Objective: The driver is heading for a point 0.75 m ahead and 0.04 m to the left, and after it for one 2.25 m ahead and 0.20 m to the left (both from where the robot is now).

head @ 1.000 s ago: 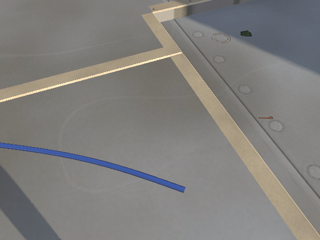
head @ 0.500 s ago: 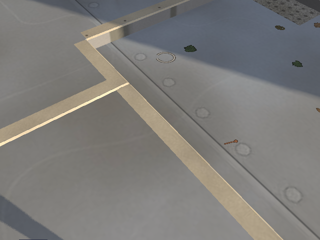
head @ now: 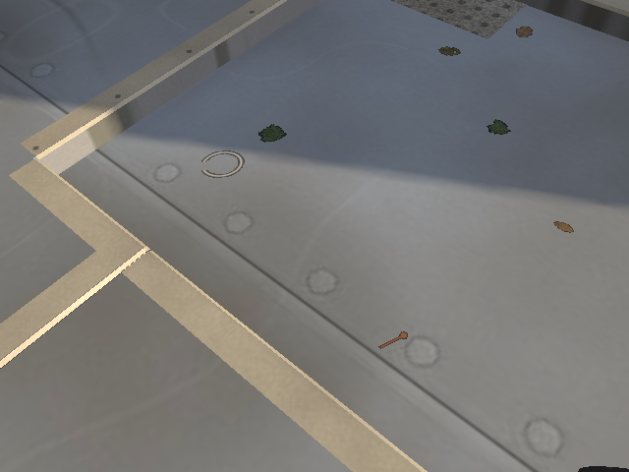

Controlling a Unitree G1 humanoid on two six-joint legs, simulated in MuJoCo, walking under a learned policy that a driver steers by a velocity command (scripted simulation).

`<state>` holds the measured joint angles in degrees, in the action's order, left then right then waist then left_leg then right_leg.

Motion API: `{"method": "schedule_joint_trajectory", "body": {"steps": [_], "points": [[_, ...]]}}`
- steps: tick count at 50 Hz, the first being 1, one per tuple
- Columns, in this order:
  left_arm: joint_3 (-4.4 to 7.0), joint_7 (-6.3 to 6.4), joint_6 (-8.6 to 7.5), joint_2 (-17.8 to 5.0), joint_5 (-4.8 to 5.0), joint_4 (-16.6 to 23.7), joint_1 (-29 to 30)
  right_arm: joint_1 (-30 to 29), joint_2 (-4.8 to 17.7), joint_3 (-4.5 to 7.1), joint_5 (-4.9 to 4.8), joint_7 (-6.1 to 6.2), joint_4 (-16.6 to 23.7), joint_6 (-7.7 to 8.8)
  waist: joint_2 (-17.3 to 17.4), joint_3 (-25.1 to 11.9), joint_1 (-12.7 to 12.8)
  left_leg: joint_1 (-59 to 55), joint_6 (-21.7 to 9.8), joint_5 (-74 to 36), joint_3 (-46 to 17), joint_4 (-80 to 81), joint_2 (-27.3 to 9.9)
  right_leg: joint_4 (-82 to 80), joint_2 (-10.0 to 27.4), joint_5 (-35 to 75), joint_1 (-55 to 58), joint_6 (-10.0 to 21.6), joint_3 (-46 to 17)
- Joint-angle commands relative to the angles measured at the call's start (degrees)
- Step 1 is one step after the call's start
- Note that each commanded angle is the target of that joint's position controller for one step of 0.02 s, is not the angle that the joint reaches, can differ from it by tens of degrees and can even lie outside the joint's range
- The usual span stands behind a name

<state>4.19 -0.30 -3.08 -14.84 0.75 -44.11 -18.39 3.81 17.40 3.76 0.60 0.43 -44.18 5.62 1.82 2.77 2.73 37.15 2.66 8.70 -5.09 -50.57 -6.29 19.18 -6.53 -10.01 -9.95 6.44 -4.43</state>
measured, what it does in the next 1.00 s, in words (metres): goes down: left foot, then right foot 0.05 m lower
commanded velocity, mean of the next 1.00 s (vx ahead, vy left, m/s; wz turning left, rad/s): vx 0.50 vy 0.00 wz -0.15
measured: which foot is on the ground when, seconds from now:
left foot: up 0.00-0.20, down 0.22-0.84, up 0.86-1.00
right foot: down 0.00-0.24, up 0.26-0.68, down 0.70-1.00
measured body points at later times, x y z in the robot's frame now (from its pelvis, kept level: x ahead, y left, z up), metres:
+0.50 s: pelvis +0.28 +0.03 +0.00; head +0.31 +0.03 +0.45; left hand +0.51 +0.25 -0.10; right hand +0.25 -0.24 -0.13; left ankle +0.29 +0.15 -0.75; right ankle +0.33 -0.13 -0.70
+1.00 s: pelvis +0.54 -0.14 -0.04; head +0.58 -0.15 +0.41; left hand +0.68 +0.10 -0.16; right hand +0.58 -0.41 -0.17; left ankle +0.52 +0.02 -0.67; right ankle +0.48 -0.20 -0.78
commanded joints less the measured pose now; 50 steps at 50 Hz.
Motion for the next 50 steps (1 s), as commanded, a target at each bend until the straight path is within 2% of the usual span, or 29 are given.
{"method": "schedule_joint_trajectory", "body": {"steps": [1,7,10,11,12,13,14,15,16,17,18,20,23,25,28,30,33,35,36,38,40,41,42,43,44,45,46,48,50], "points": [[2.68,1.21,-0.31,-10.29,0.31,3.97,0.17,-3.76,2.33,0.24,0.03,-0.37,4.10,0.48,-5.74,-2.65,-0.12,-3.82,1.09,-11.04,2.38,12.07,3.39,-5.45,10.88,14.02,-2.49,6.82,-8.92],[2.58,1.59,0.78,-9.71,0.78,2.39,-4.30,-9.18,4.44,0.46,-1.05,-1.93,6.78,1.86,-7.02,-1.80,1.78,-6.92,-0.94,-12.03,0.77,23.27,5.97,0.37,13.66,7.21,3.24,5.26,-16.54],[2.59,1.91,1.52,-9.72,0.49,3.00,-2.73,-2.76,6.67,1.55,-0.97,-2.03,5.37,2.88,-9.68,-3.86,-1.92,-15.10,-3.67,-5.82,2.06,25.66,7.08,6.87,13.74,13.16,5.41,4.07,-19.66],[1.94,1.68,1.45,-8.10,0.36,3.69,-1.79,3.79,8.51,2.44,-0.30,-1.81,4.13,3.28,-8.84,-8.63,-5.28,-25.97,-6.00,-6.94,0.79,25.78,4.76,14.71,10.83,15.58,3.11,2.33,-17.62],[0.72,1.48,1.26,-5.26,-0.58,4.87,-1.90,13.31,11.55,3.13,0.45,-1.43,3.27,3.18,-3.08,-17.31,-8.92,-41.17,-9.72,-3.09,-8.61,24.09,-4.83,30.32,7.23,7.12,-4.16,0.09,-12.21],[-0.26,1.36,0.73,-1.46,1.26,5.74,-11.19,18.42,14.45,4.08,0.59,-1.90,0.21,2.30,18.21,-23.17,-4.58,-58.33,-19.36,10.22,-36.43,29.69,-16.42,48.77,-0.70,-22.67,-25.47,-3.90,-6.41],[0.37,1.50,0.47,-7.21,1.61,3.86,-10.88,17.35,8.61,2.72,-1.29,-2.24,1.00,2.03,12.11,-18.64,-6.09,-56.65,-17.81,22.60,-40.51,33.23,-16.50,55.04,3.63,-23.09,-32.48,-4.22,-8.33],[1.11,1.37,0.56,-9.93,1.43,4.41,-4.30,14.81,5.31,1.90,-1.46,-2.04,1.45,1.56,6.41,-10.73,-7.72,-49.61,-15.48,21.62,-31.44,33.97,-13.88,56.50,5.35,-17.70,-34.52,-4.53,-7.12],[1.03,1.50,0.58,-9.49,0.88,5.33,-0.52,11.78,4.90,1.50,-0.73,-2.05,1.90,1.06,1.68,-6.21,-6.73,-41.85,-14.36,14.64,-24.79,34.76,-11.62,55.33,7.08,-13.90,-32.85,-4.66,-5.03],[1.13,1.39,0.26,-8.76,0.06,6.28,2.18,10.14,4.21,1.24,-0.30,-2.04,1.58,0.80,0.71,-2.73,-5.79,-35.74,-14.58,7.71,-20.21,35.84,-9.79,52.09,8.41,-11.28,-31.84,-4.64,-4.99],[1.10,1.00,0.14,-7.72,0.13,6.60,2.03,9.62,3.43,0.84,0.25,-1.94,1.41,0.93,2.08,-2.61,-4.23,-32.32,-14.35,2.83,-16.32,36.68,-8.15,49.43,9.92,-9.75,-28.86,-4.38,-4.78],[0.77,0.69,0.31,-5.88,0.38,6.56,1.34,9.47,3.21,0.77,-0.29,-1.96,0.69,1.21,4.17,-2.69,-2.90,-29.45,-14.93,-3.93,-11.15,38.37,-6.63,42.12,10.94,-10.56,-26.00,-4.75,-2.67],[-0.53,0.17,-0.05,-3.28,-0.73,9.01,6.83,10.83,6.97,1.74,-1.04,-1.56,-0.41,1.11,2.98,-2.54,-3.99,-28.56,-16.34,-10.27,-7.29,40.63,-7.18,30.90,12.08,-5.42,-25.63,-5.66,0.22],[-1.05,-0.19,-0.72,-2.47,-0.59,8.85,8.37,10.75,8.65,2.16,-1.20,-0.99,-1.01,0.40,2.70,-4.04,-4.23,-26.13,-15.28,-13.94,-1.98,40.73,-4.87,24.26,10.76,3.76,-19.33,-6.03,2.56],[0.21,-0.81,-1.32,-5.36,-0.08,7.72,9.11,12.04,7.69,1.79,-1.12,-1.13,-1.25,0.49,1.91,-4.23,-4.32,-26.23,-14.22,-15.00,2.01,36.44,-3.71,23.51,10.52,16.75,-17.16,-5.80,2.10],[0.21,-1.46,-1.75,-5.43,0.03,9.69,14.38,16.94,7.08,1.81,-2.27,-0.65,-3.27,0.25,3.13,-1.88,-6.47,-34.42,-13.88,-9.14,-1.83,32.33,-6.97,19.69,12.98,18.36,-25.48,-4.44,-2.29],[0.42,-2.95,-2.66,-6.55,0.52,11.33,18.64,20.37,7.85,2.22,-1.88,0.34,-3.37,-0.89,1.90,0.01,-7.89,-40.33,-14.07,-4.58,-7.61,26.08,-10.19,15.00,13.53,12.24,-32.20,-3.60,-3.32],[0.10,-4.07,-2.60,-5.31,1.12,10.12,18.71,20.05,8.57,2.49,-1.57,0.78,-2.50,-2.10,0.05,1.50,-8.56,-30.79,-12.39,1.95,-6.37,22.60,-7.08,9.21,11.11,15.61,-21.71,-4.83,0.04],[0.17,-4.44,-2.63,-5.05,0.68,9.64,20.40,22.04,6.65,2.16,-2.45,0.90,-2.49,-2.65,-0.97,2.62,-10.60,-30.27,-11.03,3.28,-6.43,20.57,-4.74,5.41,11.76,18.91,-20.69,-5.82,-1.99],[1.02,-4.59,-4.21,-4.64,-0.76,10.12,24.94,26.57,4.16,1.43,-3.15,0.38,-3.49,-3.32,-4.51,1.60,-12.48,-34.50,-8.69,-2.85,-5.59,17.36,-0.73,0.31,6.33,11.14,-18.03,-7.12,2.73],[1.23,-4.98,-6.00,-3.46,-1.99,9.62,22.48,25.41,6.69,2.00,-4.00,0.49,-4.05,-3.78,-2.63,-3.72,-8.65,-30.31,-5.15,-11.73,-3.47,8.09,2.60,-5.96,6.00,18.73,-1.31,-6.08,3.41],[1.85,-4.94,-6.64,-4.10,-1.86,7.15,13.13,21.17,8.06,2.49,-3.78,0.94,-3.18,-3.99,-2.77,-8.04,-2.53,-20.88,-2.73,-11.20,-1.84,-3.06,3.58,-6.95,8.83,27.90,13.95,-4.97,1.45],[2.04,-4.57,-6.64,-3.94,-1.81,3.38,0.30,16.93,7.16,2.27,-2.49,1.33,-2.07,-3.98,-7.69,-12.86,5.12,-5.80,-0.83,10.34,-1.03,-18.34,6.10,-5.62,14.91,36.92,32.64,-2.52,-2.99],[2.58,-4.22,-5.78,-7.88,-1.62,0.99,-4.83,18.83,3.14,1.07,-2.71,1.37,-0.76,-3.46,-16.02,-20.61,5.01,7.50,-0.69,28.04,-1.81,-30.71,4.73,8.24,25.32,51.00,46.58,0.94,-10.29],[2.34,-3.33,-4.71,-7.61,-1.32,1.22,-6.41,18.18,5.07,1.28,-3.88,1.68,0.74,-1.98,-12.10,-19.68,5.36,8.37,-1.92,24.22,-3.68,-29.24,2.61,7.89,27.96,48.27,39.61,3.18,-13.34],[2.03,-2.47,-4.46,-6.99,-2.21,0.75,-3.43,11.89,4.90,1.55,-4.38,1.77,1.97,-1.18,-7.79,-10.65,5.39,8.66,-2.13,21.38,-2.06,-25.89,2.22,4.01,25.83,47.99,30.04,2.75,-9.89],[1.84,-1.96,-4.64,-6.58,-2.49,0.05,-1.09,9.34,3.34,1.58,-3.51,2.09,2.22,-0.66,-5.71,-6.40,4.22,8.34,-2.88,19.44,0.24,-24.30,1.59,1.66,23.46,48.07,24.29,1.32,-7.40],[1.20,-1.27,-5.26,-3.52,-2.19,-1.44,0.28,7.95,-1.38,1.22,-3.47,1.84,1.68,-1.37,-6.65,-2.57,3.91,13.53,-4.48,18.80,3.73,-21.67,2.70,0.43,18.83,42.92,24.33,-1.61,-2.16],[0.86,-0.94,-6.18,-1.63,-0.85,-3.77,-0.46,7.32,-4.36,0.95,-2.98,1.01,3.56,-1.72,-7.00,-1.23,2.08,11.13,-6.83,10.24,4.06,-20.65,1.00,-4.24,19.74,36.80,17.53,-1.29,-1.35]]}}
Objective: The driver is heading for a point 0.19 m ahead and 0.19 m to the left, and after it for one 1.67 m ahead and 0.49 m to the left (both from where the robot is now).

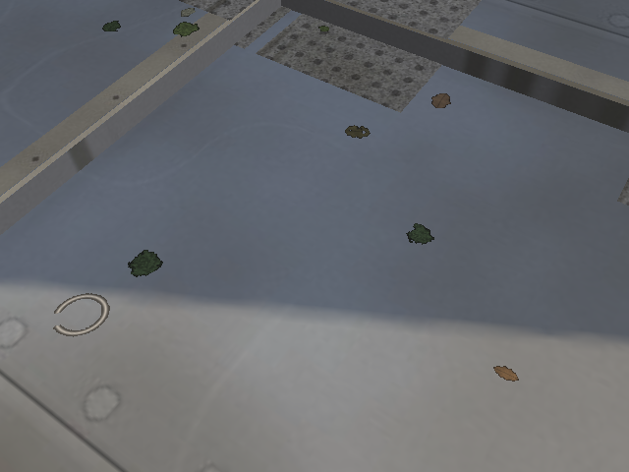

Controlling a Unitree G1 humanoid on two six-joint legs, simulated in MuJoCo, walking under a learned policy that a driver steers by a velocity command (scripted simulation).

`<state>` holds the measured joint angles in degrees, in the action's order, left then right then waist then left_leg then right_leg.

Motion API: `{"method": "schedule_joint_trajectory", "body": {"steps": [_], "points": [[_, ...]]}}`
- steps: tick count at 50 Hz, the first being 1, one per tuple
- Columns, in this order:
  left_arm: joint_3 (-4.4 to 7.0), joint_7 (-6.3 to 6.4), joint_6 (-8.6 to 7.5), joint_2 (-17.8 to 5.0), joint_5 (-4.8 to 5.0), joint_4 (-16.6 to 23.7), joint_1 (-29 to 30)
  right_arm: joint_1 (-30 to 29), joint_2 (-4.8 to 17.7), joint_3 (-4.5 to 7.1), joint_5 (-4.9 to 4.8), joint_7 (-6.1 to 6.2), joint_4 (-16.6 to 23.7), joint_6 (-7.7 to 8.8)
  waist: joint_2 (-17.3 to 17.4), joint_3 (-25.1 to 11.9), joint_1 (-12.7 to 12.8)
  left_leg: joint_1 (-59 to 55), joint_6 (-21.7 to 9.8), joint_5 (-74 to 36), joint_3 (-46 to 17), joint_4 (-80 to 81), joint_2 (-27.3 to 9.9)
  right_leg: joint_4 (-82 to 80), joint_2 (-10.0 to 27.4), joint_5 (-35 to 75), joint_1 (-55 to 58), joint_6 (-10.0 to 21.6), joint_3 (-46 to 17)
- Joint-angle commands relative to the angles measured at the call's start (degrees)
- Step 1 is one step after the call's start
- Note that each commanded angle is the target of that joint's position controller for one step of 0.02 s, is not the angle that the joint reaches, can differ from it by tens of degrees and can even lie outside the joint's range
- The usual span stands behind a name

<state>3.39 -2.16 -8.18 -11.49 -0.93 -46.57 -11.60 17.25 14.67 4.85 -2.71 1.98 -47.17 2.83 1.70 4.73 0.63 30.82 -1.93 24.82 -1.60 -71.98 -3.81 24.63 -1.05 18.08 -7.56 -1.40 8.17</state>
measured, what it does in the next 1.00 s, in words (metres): goes down, turning left: left foot 0.05 m lower, then right foot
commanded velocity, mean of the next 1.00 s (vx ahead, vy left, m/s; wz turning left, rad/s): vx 0.49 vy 0.00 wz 0.56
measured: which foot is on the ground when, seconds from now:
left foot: up 0.00-0.18, down 0.20-0.52, up 0.54-1.00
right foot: down 0.00-0.18, up 0.20-0.50, down 0.52-1.00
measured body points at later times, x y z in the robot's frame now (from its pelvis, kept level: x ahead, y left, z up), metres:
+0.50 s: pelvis +0.28 -0.10 -0.09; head +0.29 -0.11 +0.36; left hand +0.39 +0.20 -0.16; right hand +0.44 -0.32 -0.22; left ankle +0.28 +0.02 -0.81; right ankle +0.43 -0.23 -0.79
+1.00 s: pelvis +0.47 -0.05 -0.08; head +0.49 -0.03 +0.37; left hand +0.31 +0.19 -0.21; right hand +0.79 -0.12 -0.15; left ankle +0.52 +0.13 -0.78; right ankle +0.43 -0.24 -0.81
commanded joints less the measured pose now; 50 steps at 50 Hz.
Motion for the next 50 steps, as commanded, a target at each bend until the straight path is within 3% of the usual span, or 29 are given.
{"method": "schedule_joint_trajectory", "body": {"steps": [1,2,3,4,5,7,9,10,11,12,13,14,15,16,17,18,20,22,25,26,27,28,29,31,35,40,45,48,50], "points": [[1.05,1.59,-1.60,-3.16,1.80,-2.10,-6.79,-7.45,-1.50,0.14,-0.13,-1.10,7.27,1.93,-5.13,-0.86,3.36,18.25,-2.86,-13.07,0.05,6.01,-1.62,-12.48,13.61,0.15,13.07,6.05,-12.71],[0.56,2.34,-2.29,-2.19,1.98,-1.60,-4.98,-8.50,-0.20,0.52,-0.55,-1.80,7.51,3.47,-2.96,2.70,2.49,14.63,-2.53,-21.84,1.93,15.86,0.09,-14.50,10.42,-8.17,6.82,5.30,-9.70],[0.48,3.29,-2.34,-2.77,1.86,-1.43,-2.22,-7.86,0.34,0.88,0.19,-2.74,7.43,5.45,-0.02,4.74,0.84,1.85,-1.22,-37.19,4.29,30.58,2.05,-14.27,7.08,-15.97,-5.02,4.25,-5.06],[0.78,3.88,-2.20,-4.06,2.02,-1.26,-1.49,-6.31,-0.94,0.90,1.86,-4.42,6.44,6.85,0.61,2.91,0.44,-13.72,-0.54,-50.29,6.22,37.71,4.92,-14.48,7.06,-20.80,-14.67,4.67,-4.22],[1.29,4.43,-1.97,-6.32,2.21,-1.82,-2.25,-4.43,-1.63,1.17,2.45,-5.67,6.25,7.20,-1.72,1.37,-0.91,-22.52,-0.38,-54.01,6.05,38.42,6.92,-14.50,8.53,-18.77,-18.61,5.05,-5.69],[2.22,5.11,-1.12,-8.59,2.93,-1.60,-1.71,1.71,1.98,2.31,1.79,-6.46,5.19,5.58,-0.98,-0.45,-5.13,-28.52,-0.75,-50.72,4.95,40.28,9.30,-3.43,7.49,-8.46,-16.31,3.70,-4.25],[2.92,5.16,-0.59,-10.13,3.92,0.11,-1.38,10.60,5.20,3.60,3.38,-5.55,3.44,4.05,3.89,-2.85,-10.90,-35.88,-3.07,-47.60,5.18,44.69,11.66,19.65,4.81,-4.12,-16.64,0.94,-2.02],[3.25,4.67,0.08,-10.68,3.44,2.14,3.87,19.75,4.01,3.07,4.24,-4.50,1.17,3.49,9.09,-3.88,-16.70,-42.03,-8.73,-49.55,-1.77,49.82,5.86,46.35,0.13,-32.38,-22.68,-1.53,-0.77],[1.40,3.93,0.40,-4.71,2.15,5.29,-6.30,17.26,6.16,1.95,5.27,-4.22,5.20,4.13,15.93,-12.15,-9.85,-53.44,-20.97,-60.96,-23.64,37.35,-9.92,63.61,-1.49,-59.78,-35.47,-2.87,-11.29],[1.04,2.91,0.29,-7.25,2.13,4.74,-10.47,13.32,7.05,2.10,3.66,-4.02,7.30,3.44,7.85,-16.31,-8.74,-52.50,-26.47,-56.58,-32.21,38.73,-14.05,66.22,0.14,-58.75,-39.18,-2.98,-19.30],[1.53,2.44,0.41,-9.89,4.93,6.92,-12.49,8.79,11.16,3.22,2.16,-3.18,8.95,2.65,4.75,-16.71,-4.61,-50.55,-29.34,-29.33,-43.60,43.70,-18.98,67.85,2.22,-55.25,-46.15,-2.23,-22.47],[1.70,2.28,0.84,-11.17,5.27,6.83,-11.99,2.04,10.89,3.15,1.72,-2.38,11.09,2.08,-3.32,-14.42,-0.84,-39.13,-26.00,-2.24,-53.43,50.30,-19.49,61.55,4.37,-49.83,-46.42,-0.03,-22.33],[2.53,2.66,2.11,-13.42,3.00,6.31,-8.38,-3.15,7.82,1.80,2.41,-2.45,13.62,1.66,-11.75,-9.60,0.35,-25.40,-23.39,6.76,-53.17,54.97,-16.83,57.08,4.72,-47.62,-41.38,0.17,-20.06],[2.65,2.96,3.75,-12.42,2.54,6.05,-7.93,-6.12,8.71,1.39,3.73,-2.76,14.20,1.48,-9.83,-4.47,3.17,-11.63,-22.64,9.26,-52.24,56.40,-15.16,53.73,5.08,-48.66,-36.43,-0.66,-19.60],[2.47,3.40,4.53,-11.86,1.22,5.82,-8.01,-7.99,8.83,1.53,3.79,-2.64,14.40,1.56,-8.14,-1.62,4.19,-2.80,-20.52,10.96,-46.61,57.39,-10.02,46.70,5.75,-47.51,-32.15,-1.54,-18.95],[2.13,3.49,4.65,-10.51,0.00,5.44,-8.34,-8.99,9.27,1.84,3.65,-1.87,14.11,1.44,-4.47,-1.41,4.69,3.11,-18.02,8.28,-38.14,57.25,-5.09,39.65,5.95,-42.59,-26.56,-2.11,-17.10],[1.19,2.89,4.05,-7.76,-0.85,5.37,-5.91,-8.34,9.49,2.26,2.87,-0.39,13.22,0.61,-1.31,-4.67,2.78,9.56,-14.18,-4.31,-22.89,54.63,1.68,28.47,4.93,-31.12,-13.37,-2.57,-12.20],[0.88,2.00,3.29,-6.13,0.27,6.47,-2.57,-5.71,8.40,2.05,2.05,0.05,12.17,-0.31,0.04,-8.34,1.06,9.12,-12.56,-5.98,-18.30,50.59,3.43,23.67,2.41,-23.71,-6.04,-3.08,-9.72],[2.06,1.47,3.30,-6.47,1.53,5.82,-7.06,-2.97,4.46,1.04,1.30,-0.31,11.81,-1.36,0.89,-9.50,3.80,8.79,-8.50,9.70,-17.74,41.18,6.03,14.54,-0.61,-29.45,3.56,-2.79,-8.17],[2.95,1.78,3.13,-8.67,1.52,5.14,-12.21,-2.95,1.20,0.14,1.21,-0.53,11.88,-1.10,-2.61,-8.79,6.82,13.33,-5.33,14.46,-15.40,29.09,9.18,8.70,4.95,-37.01,8.33,-0.07,-15.51],[3.40,2.18,2.98,-13.26,0.81,5.59,-16.21,-0.21,-4.49,-1.22,1.88,-0.51,11.86,-0.47,-13.13,-10.30,5.60,17.47,-1.60,14.77,-8.28,5.30,13.38,0.72,19.52,-46.70,9.77,5.65,-35.46],[4.23,1.47,2.37,-18.65,-0.85,6.33,-15.29,2.84,-0.75,-0.52,0.20,-1.12,15.26,0.69,-23.55,-9.51,0.86,26.76,-1.89,11.57,-8.84,-2.40,10.29,-12.71,27.04,-64.28,8.92,12.47,-63.59],[3.81,1.65,2.22,-15.48,0.12,6.86,-10.94,0.17,3.60,0.61,0.02,-0.95,14.21,0.56,-15.43,-3.94,1.00,30.23,-1.52,4.76,-8.99,-8.65,6.34,-13.51,25.73,-72.59,6.09,12.39,-59.93],[2.51,2.15,3.03,-11.43,0.65,7.23,-5.23,-1.51,4.10,1.02,1.56,-0.87,12.70,-0.71,-9.97,-1.33,0.19,26.62,-1.06,-5.44,-6.24,-8.57,3.71,-10.73,18.99,-56.64,-1.08,8.22,-39.79],[1.71,3.37,2.53,-8.63,-0.12,5.66,-4.25,-2.44,3.94,1.74,1.85,-1.61,12.76,-1.72,-9.25,-3.64,-0.28,17.50,1.68,-16.61,-4.94,-1.49,1.55,-13.02,14.56,-35.48,-3.84,7.78,-20.59],[2.60,3.65,2.31,-10.50,0.12,2.60,-8.73,-7.45,3.16,1.31,1.69,-2.25,14.25,-1.94,-7.03,-3.75,2.13,18.95,2.81,-21.49,-5.23,13.52,0.79,-14.54,17.60,-25.74,5.02,9.53,-13.11],[3.42,3.73,3.38,-12.81,0.92,1.25,-8.60,-14.73,2.19,0.35,1.46,-4.23,16.49,-1.68,-7.24,0.97,4.33,14.55,2.09,-22.93,0.27,27.54,-0.76,-15.52,18.44,-21.65,6.48,8.97,-5.26],[4.06,3.72,4.51,-14.96,1.89,0.78,-7.29,-15.69,2.91,0.54,1.72,-5.23,17.73,-1.43,-8.25,0.80,3.74,6.44,0.18,-19.11,4.55,33.85,0.97,-10.61,17.78,-6.39,6.52,7.37,-0.71],[4.62,3.85,4.91,-16.66,3.06,0.98,-5.68,-9.93,5.65,1.87,2.16,-5.27,16.83,-1.53,-9.47,-4.10,0.00,-3.48,-2.11,-16.62,7.38,37.36,4.99,-0.21,16.61,13.45,7.55,5.86,1.51]]}}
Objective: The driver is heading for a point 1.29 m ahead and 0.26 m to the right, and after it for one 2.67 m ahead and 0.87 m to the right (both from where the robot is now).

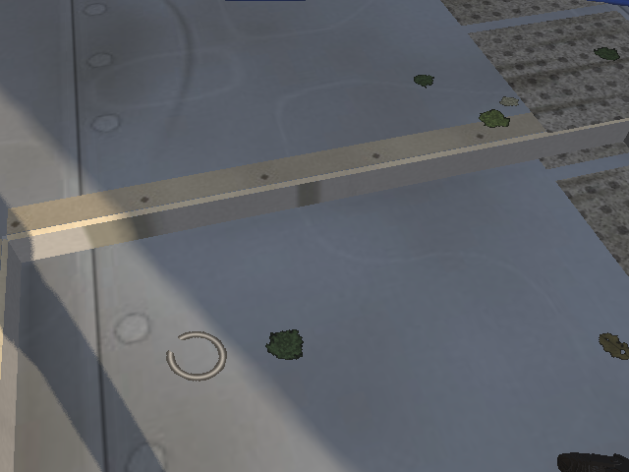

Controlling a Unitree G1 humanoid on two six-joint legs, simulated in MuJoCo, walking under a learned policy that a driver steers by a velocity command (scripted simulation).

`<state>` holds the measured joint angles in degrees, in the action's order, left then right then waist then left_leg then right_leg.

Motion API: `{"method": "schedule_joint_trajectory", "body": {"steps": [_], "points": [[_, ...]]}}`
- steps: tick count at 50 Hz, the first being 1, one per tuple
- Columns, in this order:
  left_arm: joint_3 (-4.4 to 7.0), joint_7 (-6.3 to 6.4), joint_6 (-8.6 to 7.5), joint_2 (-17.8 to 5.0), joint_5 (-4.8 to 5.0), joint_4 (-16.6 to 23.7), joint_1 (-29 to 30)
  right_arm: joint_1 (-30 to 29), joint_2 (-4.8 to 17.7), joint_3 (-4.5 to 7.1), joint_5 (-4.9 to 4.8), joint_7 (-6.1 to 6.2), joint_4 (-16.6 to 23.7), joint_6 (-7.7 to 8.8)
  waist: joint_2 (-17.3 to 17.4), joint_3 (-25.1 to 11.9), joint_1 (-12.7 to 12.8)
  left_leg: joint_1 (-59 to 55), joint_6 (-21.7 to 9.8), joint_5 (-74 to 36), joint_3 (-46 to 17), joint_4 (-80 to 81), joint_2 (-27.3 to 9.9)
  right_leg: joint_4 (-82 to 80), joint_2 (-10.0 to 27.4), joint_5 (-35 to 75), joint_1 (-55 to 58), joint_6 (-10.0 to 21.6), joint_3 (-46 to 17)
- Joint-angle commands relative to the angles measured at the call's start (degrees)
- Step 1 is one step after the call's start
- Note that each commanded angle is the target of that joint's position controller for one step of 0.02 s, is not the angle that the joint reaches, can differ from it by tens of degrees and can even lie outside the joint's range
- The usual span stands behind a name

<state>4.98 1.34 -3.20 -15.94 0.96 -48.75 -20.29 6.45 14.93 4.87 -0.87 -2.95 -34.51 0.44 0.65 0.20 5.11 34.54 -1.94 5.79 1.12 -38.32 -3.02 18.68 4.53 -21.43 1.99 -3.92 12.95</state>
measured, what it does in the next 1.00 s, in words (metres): walks ahead, turning right: left foot, then right foot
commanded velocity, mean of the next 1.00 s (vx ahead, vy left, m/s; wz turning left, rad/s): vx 0.07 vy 0.00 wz -0.17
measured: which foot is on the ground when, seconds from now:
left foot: up 0.00-0.02, down 0.04-0.52, up 0.54-0.80, down 0.82-1.00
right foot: down 0.00-0.04, up 0.06-0.46, down 0.48-0.82, up 0.84-1.00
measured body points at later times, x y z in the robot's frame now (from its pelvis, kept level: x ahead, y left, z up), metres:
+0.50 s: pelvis +0.12 +0.02 +0.00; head +0.13 +0.01 +0.45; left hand +0.22 +0.30 -0.11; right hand +0.29 -0.23 -0.10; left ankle +0.14 +0.11 -0.73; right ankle +0.14 -0.11 -0.73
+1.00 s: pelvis +0.13 +0.05 +0.01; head +0.17 +0.07 +0.46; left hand +0.34 +0.30 -0.10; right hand +0.19 -0.25 -0.08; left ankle +0.15 +0.15 -0.73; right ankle +0.07 -0.09 -0.64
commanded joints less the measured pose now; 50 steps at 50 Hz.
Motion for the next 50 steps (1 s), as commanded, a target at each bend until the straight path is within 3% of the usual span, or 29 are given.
{"method": "schedule_joint_trajectory", "body": {"steps": [1,2,3,4,5,6,7,8,10,14,18,20,23,24,25,26,27,29,30,32,35,38,40,41,42,43,44,46,50], "points": [[2.84,0.29,-0.07,-11.73,1.86,3.50,3.97,9.16,8.11,3.35,0.51,0.11,1.85,0.78,-6.43,-3.99,-9.02,-18.35,-3.95,-3.20,5.46,9.01,7.04,16.22,8.72,55.08,-4.18,6.66,-1.45],[2.14,0.00,-0.63,-9.78,1.02,4.07,2.49,16.25,12.05,4.90,0.53,1.43,0.37,0.20,-1.60,-8.64,-12.27,-33.68,-6.50,-14.36,-0.01,10.47,4.94,30.80,5.99,42.10,-15.24,3.30,-1.02],[-0.51,-0.79,-1.25,-1.17,-3.88,6.80,-0.76,15.61,18.89,5.29,0.44,2.85,1.11,-0.16,17.12,-13.01,-6.08,-49.38,-13.75,-44.89,-21.42,3.79,-11.09,52.71,-1.93,-17.95,-36.12,-0.40,-2.47],[-0.87,-1.32,-2.13,-5.08,-2.34,6.53,-3.92,14.57,17.52,4.09,1.25,2.35,4.44,0.69,13.40,-28.15,-7.88,-53.70,-24.10,-33.76,-40.76,10.92,-21.05,64.54,-4.95,-22.29,-40.52,-0.78,-16.13],[0.32,-1.17,-2.00,-9.25,0.13,7.08,3.54,13.48,13.38,3.01,1.34,1.82,4.09,1.08,4.94,-23.79,-10.53,-49.34,-21.09,-29.52,-33.43,13.59,-17.32,64.53,-2.55,-15.04,-42.88,0.11,-18.13],[-0.13,-0.59,-1.66,-8.31,0.25,8.08,6.31,10.39,10.86,2.13,0.38,1.87,2.95,1.35,3.18,-16.09,-8.84,-42.40,-17.81,-25.31,-26.12,14.24,-14.25,59.87,-0.64,-9.23,-45.38,0.79,-16.32],[-0.21,0.30,-1.00,-7.84,-0.77,7.03,6.73,7.57,9.01,1.40,0.07,2.08,2.91,1.36,0.05,-12.39,-7.24,-35.23,-15.38,-23.32,-22.75,15.33,-11.84,55.72,1.40,-5.25,-43.13,0.61,-16.48],[0.05,0.74,-0.12,-8.36,-1.20,7.07,6.40,4.99,8.35,1.01,0.43,2.25,2.97,1.21,1.11,-10.13,-5.23,-28.16,-14.64,-24.38,-20.40,16.80,-10.55,52.80,2.05,-3.30,-38.95,0.52,-16.82],[-0.02,0.80,1.30,-7.47,-1.18,6.28,4.02,2.67,8.59,0.85,1.83,2.34,2.61,1.43,3.06,-9.55,-2.74,-20.20,-14.60,-27.78,-16.78,18.71,-9.18,49.99,1.11,-1.23,-32.31,0.38,-15.94],[-1.60,0.61,2.29,-3.29,-1.32,4.36,3.50,0.34,5.10,-0.67,2.21,2.86,-0.16,2.22,3.30,-10.29,-2.03,-16.65,-12.60,-24.50,-8.75,20.14,-7.03,33.60,1.83,6.60,-24.65,-0.17,-15.96],[-1.34,0.18,3.24,-5.42,-0.46,5.26,8.69,0.95,6.48,-0.57,3.32,3.07,-3.09,1.85,4.81,-6.02,-4.67,-15.27,-11.93,-4.51,-9.25,23.59,-8.28,24.50,1.08,9.78,-21.09,0.73,-15.66],[-0.82,0.13,3.54,-7.03,-0.45,6.60,10.69,1.25,8.04,-0.11,2.54,3.34,-4.03,1.14,4.87,-3.45,-5.48,-17.32,-11.94,1.38,-11.04,23.03,-9.75,22.63,0.20,5.35,-23.19,1.64,-14.80],[-0.71,-0.24,3.63,-6.43,-0.81,7.27,10.08,1.45,8.83,0.23,0.93,4.28,-4.81,-0.17,4.19,-2.34,-4.65,-20.99,-10.22,1.64,-11.38,19.15,-10.25,15.82,-1.45,6.64,-22.26,3.64,-12.57],[-0.67,-0.41,3.58,-6.62,-1.11,7.53,9.78,2.85,8.46,0.25,0.62,4.54,-5.47,-0.41,3.20,-2.12,-4.40,-21.70,-8.36,-0.11,-10.26,16.89,-9.27,11.61,-1.28,11.88,-20.83,4.73,-13.45],[-0.18,-0.40,3.56,-8.84,-1.48,8.06,9.68,4.40,7.85,0.31,0.93,4.87,-5.51,-0.33,-0.66,-2.72,-5.39,-21.03,-5.64,-0.47,-7.49,12.03,-6.51,10.16,1.06,23.41,-18.65,6.44,-17.24],[0.91,-0.13,3.70,-12.61,-1.04,8.29,10.09,5.69,6.34,0.20,1.80,5.05,-4.41,-0.04,-9.88,-4.15,-8.13,-18.15,-2.00,2.68,-0.88,5.90,-0.01,8.27,5.66,29.47,-17.20,10.01,-25.12],[1.31,-0.26,3.82,-12.08,-0.44,8.28,8.59,0.67,5.73,0.13,2.29,5.32,-3.39,0.00,-13.59,-3.14,-5.17,-13.15,1.30,7.84,3.24,0.33,5.32,4.30,8.73,27.57,-15.93,14.37,-32.39],[1.05,0.01,3.13,-10.78,-1.65,8.24,4.45,-4.27,4.92,0.26,1.48,5.40,-1.87,-0.42,-15.62,-4.08,-1.16,-2.07,2.52,27.22,-1.86,-13.85,7.96,0.74,14.10,32.76,-8.52,20.31,-41.38],[1.18,0.09,2.39,-11.20,-1.76,8.74,4.78,-2.82,5.48,0.67,1.00,5.19,-2.32,-0.73,-12.48,-5.17,-1.77,0.39,2.92,30.00,-4.63,-21.32,7.08,1.70,14.24,36.33,-6.83,20.79,-40.77],[1.57,0.60,2.24,-11.24,-0.32,10.05,9.58,-0.77,5.44,0.72,0.62,5.10,-2.99,-0.88,-7.56,-6.25,-4.65,0.32,3.67,24.96,-6.03,-18.15,4.62,4.06,10.50,38.41,-6.51,16.72,-35.14],[2.03,1.09,4.54,-11.22,0.26,10.78,10.98,-1.30,3.49,-0.05,0.27,4.67,-3.27,-0.31,-9.13,-7.85,-4.29,-7.29,5.43,18.43,-3.94,-6.74,6.02,5.18,6.58,38.01,-8.83,14.56,-32.74],[2.42,0.95,5.70,-11.58,0.49,11.97,11.95,1.38,4.78,0.25,-0.25,3.43,-3.99,0.05,-11.29,-8.47,-4.73,-14.85,5.17,12.83,-3.34,4.20,6.93,5.27,5.40,32.29,-11.56,14.12,-34.84],[2.07,1.08,5.95,-10.45,1.06,12.75,13.10,5.24,6.07,0.99,0.17,3.18,-5.39,0.12,-10.06,-7.64,-6.84,-23.73,3.50,3.28,-2.39,16.50,6.14,7.11,2.38,20.86,-16.77,11.09,-34.75],[1.42,1.07,5.88,-8.02,0.44,12.67,10.93,6.76,9.77,2.02,1.02,3.64,-5.28,-0.08,-3.32,-7.71,-6.04,-30.44,0.32,2.32,-10.04,19.18,-2.68,14.06,-1.42,7.49,-24.20,7.84,-31.53],[0.62,0.77,5.23,-4.77,0.00,14.18,8.83,5.04,15.63,3.22,2.53,4.02,-4.56,-0.83,15.15,-5.76,-3.35,-31.35,-8.45,-6.48,-26.50,21.93,-16.39,25.63,-11.01,-11.71,-36.19,4.09,-21.70],[2.10,0.83,4.45,-10.01,-0.76,13.65,9.00,4.18,13.01,2.42,4.08,3.95,-3.26,-0.26,12.24,-5.46,-4.89,-27.26,-14.50,-7.63,-30.81,22.80,-21.53,39.45,-7.56,-15.12,-36.95,2.15,-22.87],[3.25,0.71,4.53,-12.70,-0.03,12.37,8.30,0.93,9.94,1.44,3.80,4.17,-2.42,0.23,7.05,-3.62,-3.56,-25.07,-13.54,-6.47,-25.27,22.41,-18.53,45.40,-6.49,-11.44,-36.77,1.81,-23.13],[3.31,1.24,5.73,-11.12,-0.17,10.34,6.33,-2.99,7.40,0.68,1.73,4.68,-2.01,0.63,5.71,-1.35,-2.64,-25.44,-9.27,-3.57,-15.87,21.58,-12.36,49.37,-5.42,-4.28,-38.59,0.09,-21.74],[2.02,0.58,5.98,-7.50,0.70,13.63,11.11,1.28,7.56,0.49,1.85,6.07,-3.15,-0.13,7.11,-1.24,-6.01,-29.78,-10.63,-9.92,-8.52,21.59,-11.06,45.74,-4.32,0.87,-40.19,-2.66,-17.55]]}}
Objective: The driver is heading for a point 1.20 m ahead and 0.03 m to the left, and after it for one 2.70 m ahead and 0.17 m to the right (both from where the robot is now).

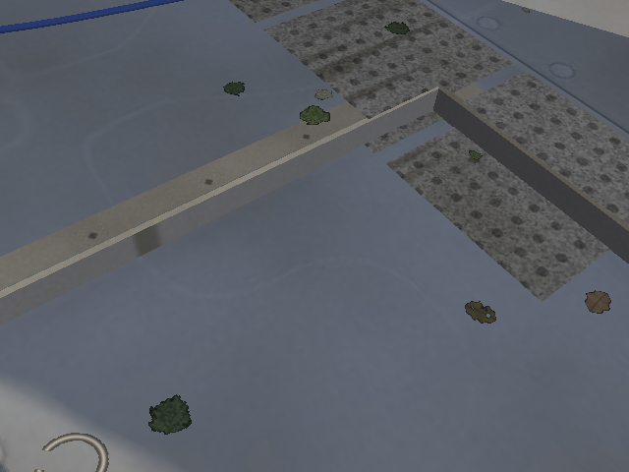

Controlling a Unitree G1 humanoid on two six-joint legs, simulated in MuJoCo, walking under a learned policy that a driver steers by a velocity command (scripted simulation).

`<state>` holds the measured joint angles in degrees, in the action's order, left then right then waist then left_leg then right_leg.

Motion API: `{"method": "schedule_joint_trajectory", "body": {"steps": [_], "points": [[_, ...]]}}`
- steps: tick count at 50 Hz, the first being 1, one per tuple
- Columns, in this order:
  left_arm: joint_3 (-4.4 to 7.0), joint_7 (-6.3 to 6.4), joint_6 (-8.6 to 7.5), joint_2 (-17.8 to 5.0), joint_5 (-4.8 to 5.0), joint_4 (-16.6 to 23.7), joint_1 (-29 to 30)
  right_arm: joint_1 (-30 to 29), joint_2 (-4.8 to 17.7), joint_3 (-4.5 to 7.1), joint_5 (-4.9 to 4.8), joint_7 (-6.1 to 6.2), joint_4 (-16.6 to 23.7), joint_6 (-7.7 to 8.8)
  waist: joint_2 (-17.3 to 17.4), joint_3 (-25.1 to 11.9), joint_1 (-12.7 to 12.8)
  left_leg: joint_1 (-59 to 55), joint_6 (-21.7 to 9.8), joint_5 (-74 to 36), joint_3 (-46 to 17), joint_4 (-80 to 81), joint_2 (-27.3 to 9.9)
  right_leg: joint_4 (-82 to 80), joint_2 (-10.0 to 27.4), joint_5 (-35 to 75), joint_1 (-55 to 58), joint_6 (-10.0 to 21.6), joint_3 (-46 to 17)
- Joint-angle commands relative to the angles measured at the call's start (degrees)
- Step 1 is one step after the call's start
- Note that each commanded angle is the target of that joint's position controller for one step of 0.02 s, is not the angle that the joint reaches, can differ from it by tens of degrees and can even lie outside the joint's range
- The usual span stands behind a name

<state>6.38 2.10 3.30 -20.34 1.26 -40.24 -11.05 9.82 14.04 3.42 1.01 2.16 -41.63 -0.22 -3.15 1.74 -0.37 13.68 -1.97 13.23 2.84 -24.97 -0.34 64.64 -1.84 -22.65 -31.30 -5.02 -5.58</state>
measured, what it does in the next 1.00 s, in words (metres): walks ahead: right foot, then left foot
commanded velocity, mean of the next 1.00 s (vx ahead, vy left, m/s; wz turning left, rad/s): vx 0.22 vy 0.00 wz -0.12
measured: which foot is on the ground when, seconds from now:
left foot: down 0.00-0.28, up 0.30-0.80, down 0.82-1.00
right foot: up 0.00-0.26, down 0.28-0.82, up 0.84-1.00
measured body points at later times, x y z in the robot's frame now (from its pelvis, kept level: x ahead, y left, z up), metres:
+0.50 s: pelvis +0.01 -0.06 +0.00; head +0.03 -0.09 +0.45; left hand +0.21 +0.17 -0.08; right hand +0.07 -0.37 -0.11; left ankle +0.06 +0.09 -0.68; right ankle -0.02 -0.14 -0.74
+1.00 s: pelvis +0.21 -0.01 +0.00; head +0.24 +0.01 +0.45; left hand +0.37 +0.25 -0.11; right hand +0.27 -0.30 -0.10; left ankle +0.21 +0.06 -0.74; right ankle +0.19 -0.18 -0.66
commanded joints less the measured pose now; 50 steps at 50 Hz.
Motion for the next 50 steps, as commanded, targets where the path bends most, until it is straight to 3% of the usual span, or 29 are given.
{"method": "schedule_joint_trajectory", "body": {"steps": [1,5,9,12,13,14,15,16,17,18,19,20,22,24,27,36,39,40,41,42,43,44,45,46,47,48,50], "points": [[0.33,-0.38,-0.55,-2.62,0.35,5.95,3.00,-0.82,8.92,2.12,-0.07,1.14,3.62,0.32,10.91,-3.37,-1.42,-11.16,-11.10,-18.06,-10.09,8.12,-14.53,-2.84,2.69,2.06,-7.04,-1.92,1.25],[-0.63,-1.68,-0.46,-1.37,-0.14,8.13,4.38,-0.79,11.77,3.17,-0.40,0.64,3.51,-0.21,11.75,-4.63,-2.31,-11.38,-11.75,-19.44,-6.79,7.90,-16.57,-12.94,4.96,0.69,-0.67,-1.37,4.40],[-0.35,-2.65,0.04,-2.27,-0.07,9.27,3.70,-1.32,13.41,3.81,-1.26,-0.51,3.26,-0.37,12.54,-4.82,-1.88,-9.62,-11.05,-22.76,-4.01,6.01,-17.84,-21.66,4.18,0.73,6.33,1.07,8.07],[0.23,-3.44,0.50,-2.32,0.04,8.87,0.24,-2.63,13.51,3.93,-2.95,-0.95,2.78,-0.28,11.75,-5.43,0.99,-8.04,-7.02,-21.29,-0.89,-0.25,-17.29,-35.80,2.48,9.18,14.69,4.96,10.16],[0.98,-2.99,0.53,-3.85,-0.22,7.98,-2.19,0.21,11.70,3.55,-2.93,-1.22,1.47,-0.06,8.36,-6.25,1.51,-4.21,-3.27,-16.03,2.21,-5.75,-15.04,-41.57,1.45,16.22,21.53,6.97,8.75],[2.57,-2.06,0.32,-9.47,-0.12,8.22,-4.78,1.60,8.79,2.71,-0.94,-1.55,1.70,0.12,-4.09,-7.26,1.16,8.29,2.16,-0.20,7.20,-19.84,-9.69,-43.83,10.58,34.68,32.28,10.94,-4.92],[2.69,-1.75,-0.56,-13.69,-1.53,10.32,-3.59,-0.80,6.81,1.58,1.24,-1.37,4.96,0.32,-15.64,-7.75,0.77,23.93,6.44,26.15,5.01,-33.05,-1.49,-42.40,24.69,49.20,34.99,22.85,-23.69],[1.80,-2.34,-1.98,-9.93,-2.68,9.93,-5.00,-4.81,10.07,2.58,0.12,-0.95,5.11,0.24,-7.73,-11.68,5.10,23.85,6.45,26.56,-3.56,-42.19,-1.65,-43.90,25.17,45.44,32.23,26.79,-21.86],[0.90,-2.43,-3.01,-8.18,-2.69,9.15,-2.63,-5.15,10.83,2.90,-1.36,-0.85,4.90,-0.12,-5.94,-8.99,3.24,24.15,5.62,21.92,-4.96,-43.99,-2.85,-44.16,21.55,41.18,29.70,23.74,-15.80],[0.70,-2.15,-3.46,-6.59,-1.37,8.27,-1.19,-3.09,10.85,3.12,-1.43,-0.81,3.52,-0.20,-3.67,-8.40,1.77,24.80,4.93,16.61,-5.32,-41.69,-3.85,-45.32,17.55,27.32,29.34,20.19,-12.61],[0.02,-1.94,-3.57,-4.84,-0.25,7.83,-0.61,-2.71,11.46,3.33,-1.07,-0.94,2.93,-0.18,-3.79,-7.36,1.51,25.59,4.66,12.08,-5.13,-39.43,-4.45,-47.09,15.98,15.48,28.73,18.35,-12.10],[-0.55,-1.70,-3.72,-4.12,-0.19,7.59,-0.71,-2.47,11.20,3.28,-1.00,-1.40,2.55,-0.01,-4.80,-6.40,1.36,24.54,4.53,7.45,-4.52,-38.66,-4.19,-49.60,14.61,6.45,26.92,17.89,-11.89],[-0.99,-1.45,-4.39,-3.83,-1.11,7.24,-1.21,-2.45,10.29,2.94,-1.55,-2.16,2.17,0.87,-5.96,-4.55,1.32,24.52,4.32,1.82,-4.02,-34.44,-3.69,-53.73,14.05,-2.34,26.46,17.76,-12.96],[-0.98,-1.28,-5.33,-4.26,-1.56,6.52,-2.02,-4.31,9.69,2.57,-1.65,-2.43,2.11,2.02,-5.15,-2.34,1.91,24.50,4.03,-1.12,-4.36,-26.79,-3.70,-55.23,13.94,-0.48,27.13,17.38,-12.15],[-0.60,-1.36,-6.33,-5.68,-1.37,5.27,-3.16,-5.23,8.32,1.78,-1.75,-3.00,1.57,3.16,-4.84,-1.55,2.83,22.65,3.84,-3.64,-4.03,-18.06,-3.82,-55.81,14.65,2.47,28.17,17.09,-9.78],[0.27,-2.52,-7.16,-6.89,-0.52,0.93,-6.51,-7.30,7.80,0.32,-2.75,-4.57,2.97,3.77,-2.21,2.40,4.44,20.78,0.01,-0.56,-3.21,-10.65,-4.11,-56.14,18.37,3.80,28.97,16.95,-4.07],[0.48,-2.47,-6.68,-7.18,0.07,0.67,-4.70,-4.04,7.97,0.28,-2.66,-4.97,2.45,3.99,-1.25,1.25,1.79,12.52,-2.40,-1.83,0.06,-7.26,-2.36,-51.46,17.27,9.15,27.07,14.74,0.39],[0.30,-2.28,-6.57,-6.82,-0.11,0.90,-3.88,0.26,8.93,0.90,-2.52,-4.80,1.07,3.94,-0.88,-0.88,-0.55,4.68,-3.29,-1.90,2.03,-6.48,-0.03,-45.97,15.38,17.43,24.04,13.22,3.20],[-0.42,-1.98,-6.66,-4.91,-0.80,1.19,-3.91,7.96,11.82,2.44,-2.83,-4.34,-1.01,3.89,1.49,-5.22,-3.86,-6.31,-4.88,-1.81,0.62,-5.89,1.06,-34.33,12.12,26.42,20.05,10.70,7.69],[-1.70,-1.66,-7.30,-1.80,-2.03,4.58,-3.46,15.93,19.38,4.57,-2.82,-3.56,-1.83,3.76,13.90,-10.24,-5.93,-20.60,-11.54,3.38,-21.33,-0.30,-11.01,-11.43,5.16,20.01,4.77,5.00,13.98],[-2.63,-1.70,-8.78,0.55,-2.41,5.94,-4.18,18.27,20.72,4.25,-2.57,-4.01,-1.48,4.30,21.18,-14.17,-5.43,-30.08,-18.54,13.91,-46.54,10.00,-18.61,1.97,-2.47,-9.50,-11.43,3.06,5.41],[-1.70,-2.49,-10.06,-4.07,-0.12,5.81,-1.52,15.89,16.21,2.99,-2.39,-4.05,-0.61,4.72,14.90,-10.66,-6.19,-28.96,-17.35,18.38,-43.88,11.75,-19.06,7.05,1.65,-7.34,-17.73,4.52,0.25],[-1.46,-2.93,-10.79,-5.33,0.73,6.29,0.66,13.11,13.95,2.35,-2.10,-4.00,0.31,4.87,11.73,-6.34,-5.36,-24.44,-15.81,15.30,-37.88,11.43,-17.26,6.16,3.94,-2.28,-19.06,5.99,0.84],[-1.54,-2.82,-11.12,-4.91,-0.34,6.06,1.28,10.66,12.55,1.85,-2.07,-3.88,1.09,4.69,6.97,-4.02,-4.09,-19.72,-14.47,10.11,-32.94,11.30,-15.25,2.79,5.85,2.02,-17.36,6.21,1.19],[-1.33,-2.65,-11.12,-4.63,-1.61,6.02,1.50,8.65,11.40,1.35,-1.83,-3.62,1.85,4.47,5.88,-2.32,-2.65,-15.21,-13.58,4.20,-29.11,12.12,-13.31,-1.65,7.09,5.61,-14.36,5.80,1.11],[-1.25,-2.75,-10.82,-4.12,-2.02,6.11,1.13,7.47,10.90,1.06,-1.44,-3.33,2.48,4.31,7.28,-2.04,-1.40,-12.15,-13.23,-0.20,-26.72,13.16,-11.68,-3.94,7.32,8.00,-11.18,5.18,1.19],[-1.41,-2.87,-10.03,-2.92,-2.20,6.02,0.59,6.99,11.50,1.22,-1.55,-2.66,2.77,4.27,7.55,-1.72,-0.33,-9.05,-13.44,-9.27,-22.70,13.96,-9.93,-7.44,6.30,11.08,-9.24,3.40,2.61]]}}
Velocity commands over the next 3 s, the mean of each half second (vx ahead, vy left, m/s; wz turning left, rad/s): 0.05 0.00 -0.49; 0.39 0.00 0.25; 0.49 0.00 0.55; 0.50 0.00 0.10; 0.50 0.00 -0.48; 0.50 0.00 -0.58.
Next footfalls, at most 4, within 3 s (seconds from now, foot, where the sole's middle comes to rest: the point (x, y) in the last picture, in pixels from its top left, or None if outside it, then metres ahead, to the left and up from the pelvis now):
0.28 right None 0.02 -0.15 -0.78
0.82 left None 0.25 0.06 -0.78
1.30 right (361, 416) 0.59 -0.13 -0.78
1.80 left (216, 333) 0.78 0.21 -0.78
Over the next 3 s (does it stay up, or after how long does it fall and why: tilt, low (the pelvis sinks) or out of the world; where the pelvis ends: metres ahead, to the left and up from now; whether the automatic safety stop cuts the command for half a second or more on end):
stays up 1.31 0.14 0.08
